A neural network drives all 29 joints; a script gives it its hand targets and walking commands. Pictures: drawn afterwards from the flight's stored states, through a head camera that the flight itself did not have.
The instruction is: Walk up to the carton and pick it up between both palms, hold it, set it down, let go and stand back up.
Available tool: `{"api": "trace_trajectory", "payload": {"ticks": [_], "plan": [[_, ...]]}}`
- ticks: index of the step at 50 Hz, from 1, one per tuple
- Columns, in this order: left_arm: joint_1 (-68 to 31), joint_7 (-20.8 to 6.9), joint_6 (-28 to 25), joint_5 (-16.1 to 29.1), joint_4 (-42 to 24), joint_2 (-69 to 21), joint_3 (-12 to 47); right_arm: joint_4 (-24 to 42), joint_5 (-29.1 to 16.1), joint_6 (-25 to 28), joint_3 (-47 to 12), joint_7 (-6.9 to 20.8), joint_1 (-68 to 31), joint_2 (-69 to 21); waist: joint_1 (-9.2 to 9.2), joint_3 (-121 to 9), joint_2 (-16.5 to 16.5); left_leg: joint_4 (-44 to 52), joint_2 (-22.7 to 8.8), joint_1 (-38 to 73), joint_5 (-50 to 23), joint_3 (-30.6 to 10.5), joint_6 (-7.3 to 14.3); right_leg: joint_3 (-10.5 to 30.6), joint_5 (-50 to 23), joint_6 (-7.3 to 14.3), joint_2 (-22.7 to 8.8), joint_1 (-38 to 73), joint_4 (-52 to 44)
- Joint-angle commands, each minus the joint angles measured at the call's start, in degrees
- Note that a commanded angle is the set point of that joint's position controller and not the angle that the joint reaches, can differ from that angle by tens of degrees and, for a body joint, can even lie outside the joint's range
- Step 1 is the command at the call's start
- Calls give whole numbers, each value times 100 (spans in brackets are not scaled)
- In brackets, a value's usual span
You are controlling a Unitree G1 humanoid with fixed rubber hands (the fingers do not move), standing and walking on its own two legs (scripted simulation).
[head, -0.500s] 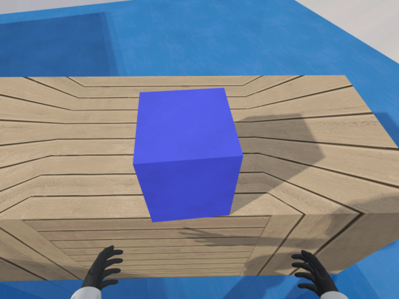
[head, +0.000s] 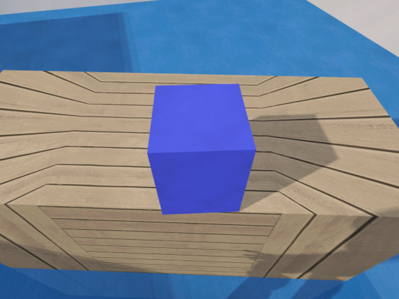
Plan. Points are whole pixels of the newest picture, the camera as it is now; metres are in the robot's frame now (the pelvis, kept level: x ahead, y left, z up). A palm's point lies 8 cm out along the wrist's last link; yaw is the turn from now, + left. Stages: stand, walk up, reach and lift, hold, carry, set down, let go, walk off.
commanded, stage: stand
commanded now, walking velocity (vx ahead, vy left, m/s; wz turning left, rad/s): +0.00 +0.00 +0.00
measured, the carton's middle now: (199, 151) +0.44 +0.01 +0.01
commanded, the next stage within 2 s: none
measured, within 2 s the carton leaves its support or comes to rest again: neither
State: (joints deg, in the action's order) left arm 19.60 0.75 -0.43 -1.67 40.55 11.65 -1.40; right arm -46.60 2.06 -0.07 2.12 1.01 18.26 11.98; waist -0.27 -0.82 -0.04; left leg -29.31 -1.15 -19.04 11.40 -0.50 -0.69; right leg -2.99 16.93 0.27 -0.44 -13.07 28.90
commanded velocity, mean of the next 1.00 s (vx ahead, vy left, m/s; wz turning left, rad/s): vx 0.00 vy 0.00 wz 0.00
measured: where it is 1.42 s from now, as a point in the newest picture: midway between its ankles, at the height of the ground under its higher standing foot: outside the picture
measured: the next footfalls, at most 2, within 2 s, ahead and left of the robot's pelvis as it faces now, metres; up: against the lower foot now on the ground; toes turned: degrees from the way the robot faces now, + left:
none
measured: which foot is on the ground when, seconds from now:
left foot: down 0.00-1.00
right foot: down 0.00-1.00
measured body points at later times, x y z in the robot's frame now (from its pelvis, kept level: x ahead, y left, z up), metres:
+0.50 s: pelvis +0.00 +0.00 +0.00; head +0.01 +0.00 +0.45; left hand +0.03 +0.24 -0.14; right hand +0.02 -0.25 -0.14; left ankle +0.04 +0.13 -0.74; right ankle -0.02 -0.12 -0.74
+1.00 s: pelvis +0.00 -0.01 +0.01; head +0.01 -0.02 +0.46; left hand -0.02 +0.20 -0.15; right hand -0.02 -0.24 -0.15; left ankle +0.04 +0.13 -0.74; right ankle -0.02 -0.12 -0.74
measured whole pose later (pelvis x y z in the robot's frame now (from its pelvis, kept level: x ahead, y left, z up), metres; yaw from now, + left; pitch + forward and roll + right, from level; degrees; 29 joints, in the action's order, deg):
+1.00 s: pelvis +0.00 -0.01 +0.01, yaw +1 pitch -1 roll +0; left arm 21.1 2.3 -0.8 -0.7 60.2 7.1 -1.7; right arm -61.4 1.1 -0.4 1.6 -1.8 20.6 8.1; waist 0.3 1.4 -0.5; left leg -24.4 -1.5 -13.8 9.4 -2.3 -2.0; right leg -3.4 15.5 1.4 0.5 -7.7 24.3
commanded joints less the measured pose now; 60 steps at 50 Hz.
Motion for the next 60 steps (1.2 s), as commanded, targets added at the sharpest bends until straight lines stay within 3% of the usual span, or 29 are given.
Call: {"api": "trace_trajectory", "payload": {"ticks": [1,3,5,7,8,11,15,18,23,25,31,33,35,38,39,40,43,49,56,57,59,60], "plan": [[208,26,-111,27,-217,522,-174,241,-5,99,132,-28,193,547,1,99,-9,541,-342,331,-145,-563,187,633,-10,206,-363,-424,-708],[236,32,-120,-2,-146,492,-173,116,-17,85,119,-42,301,473,10,122,-272,554,-286,201,20,-495,160,654,126,244,-394,-361,-766],[187,28,-111,3,-76,540,-198,81,0,78,129,-55,323,485,35,221,-73,610,-328,220,46,-568,178,660,142,250,-403,-447,-837],[260,40,-104,11,58,439,-186,61,-17,92,125,-86,340,525,26,170,-57,646,-345,280,119,-601,188,577,16,213,-340,-374,-794],[257,46,-112,23,69,396,-182,13,-24,104,121,-87,392,534,49,239,-217,616,-324,282,-44,-586,199,641,-111,241,-379,-335,-823],[310,53,-141,31,247,434,-220,-74,-40,110,116,-106,402,438,7,206,14,605,-313,276,-218,-567,208,598,-143,222,-397,-209,-829],[415,81,-115,41,478,364,-213,-221,-55,107,135,-124,394,498,-21,333,-113,663,-302,262,-358,-573,216,615,-290,224,-398,-126,-859],[480,72,-109,48,640,530,-272,-425,-69,89,102,-158,557,378,-5,298,52,735,-280,253,-278,-567,182,587,-296,217,-388,26,-879],[453,107,-109,57,862,381,-226,-626,-61,73,121,-185,647,372,82,328,-140,735,-309,565,-408,-548,176,560,-433,202,-392,-64,-973],[436,106,-114,71,983,390,-239,-702,-71,73,111,-172,613,330,63,397,51,807,-294,502,-334,-566,160,525,-305,186,-347,-51,-984],[437,128,-105,73,1246,306,-215,-909,-69,76,98,-226,571,309,38,290,-163,774,-327,622,-689,-572,178,534,-640,221,-393,201,-964],[537,138,-99,81,1358,322,-213,-972,-83,75,68,-246,574,215,17,397,-47,778,-310,647,-688,-560,165,538,-652,216,-403,157,-992],[579,140,-91,83,1485,189,-175,-1079,-105,37,52,-255,606,164,21,538,-121,830,-281,556,-493,-534,133,530,-498,206,-380,140,-1028],[573,146,-78,94,1598,82,-135,-1155,-107,18,62,-252,681,175,53,464,153,751,-296,652,-646,-506,175,535,-574,228,-386,149,-1039],[554,150,-72,66,1624,96,-130,-1230,-86,-1,77,-277,658,228,49,613,4,799,-287,613,-545,-481,141,539,-544,224,-401,44,-1087],[572,160,-63,73,1641,125,-140,-1229,-104,8,49,-275,676,116,59,699,139,825,-316,506,-599,-535,143,534,-554,248,-393,98,-1059],[639,179,-75,79,1750,134,-131,-1362,-89,-9,22,-289,717,40,47,581,-64,819,-294,672,-521,-494,113,557,-404,256,-393,102,-1132],[640,177,-77,109,1982,-100,-89,-1452,-104,-2,29,-301,665,79,78,596,66,809,-269,643,-520,-486,96,548,-400,267,-373,37,-1134],[673,169,-51,119,2112,-189,-78,-1626,-104,-40,-22,-299,631,-158,54,711,-77,815,-258,627,-330,-460,52,589,-109,256,-350,-123,-1196],[670,165,-51,96,2124,-125,-86,-1593,-117,-35,-38,-293,612,-139,48,717,132,809,-251,577,-358,-445,59,574,-86,263,-352,-103,-1228],[689,170,-62,100,2169,-155,-62,-1692,-112,-52,-29,-298,755,-150,84,823,156,799,-268,574,-372,-443,39,603,35,246,-391,-165,-1298],[720,161,-73,108,2167,-188,-57,-1701,-108,-59,-27,-322,740,-97,82,739,-71,780,-251,623,-389,-420,45,635,13,263,-381,-150,-1287]]}}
